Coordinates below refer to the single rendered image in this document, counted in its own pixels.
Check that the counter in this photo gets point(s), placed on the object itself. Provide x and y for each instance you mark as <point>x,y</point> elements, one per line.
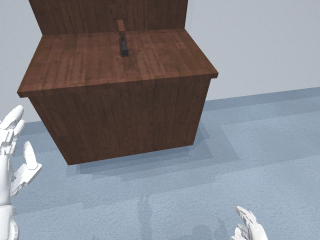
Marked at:
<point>98,104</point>

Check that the tap lever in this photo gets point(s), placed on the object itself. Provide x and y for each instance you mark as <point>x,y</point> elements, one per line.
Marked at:
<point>124,49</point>

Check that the right robot hand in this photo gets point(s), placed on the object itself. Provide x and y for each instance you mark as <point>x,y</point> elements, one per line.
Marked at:
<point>255,231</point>

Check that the left robot forearm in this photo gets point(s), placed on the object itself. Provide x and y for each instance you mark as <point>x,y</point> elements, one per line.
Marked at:
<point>9,229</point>

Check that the left robot hand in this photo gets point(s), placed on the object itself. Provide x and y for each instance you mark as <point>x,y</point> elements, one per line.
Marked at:
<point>10,130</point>

